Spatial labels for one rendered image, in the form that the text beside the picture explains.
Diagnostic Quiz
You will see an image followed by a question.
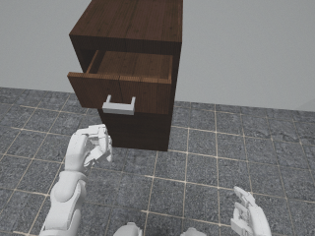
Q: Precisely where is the robot left forearm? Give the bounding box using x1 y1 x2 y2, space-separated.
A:
38 170 88 236

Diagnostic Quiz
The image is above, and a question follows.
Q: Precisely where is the cabinet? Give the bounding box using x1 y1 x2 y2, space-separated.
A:
69 0 183 152

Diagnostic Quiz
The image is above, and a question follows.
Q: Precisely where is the drawer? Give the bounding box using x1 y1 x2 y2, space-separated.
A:
67 50 173 115

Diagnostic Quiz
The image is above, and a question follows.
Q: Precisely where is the handle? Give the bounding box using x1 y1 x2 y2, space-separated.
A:
102 94 136 115

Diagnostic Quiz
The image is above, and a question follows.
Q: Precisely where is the robot left thigh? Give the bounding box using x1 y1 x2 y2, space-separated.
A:
113 225 143 236

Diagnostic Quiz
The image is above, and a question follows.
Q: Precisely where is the robot right hand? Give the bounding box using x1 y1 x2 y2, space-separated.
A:
230 186 272 236

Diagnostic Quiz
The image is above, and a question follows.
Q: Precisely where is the robot left hand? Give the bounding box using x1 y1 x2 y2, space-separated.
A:
64 124 113 175

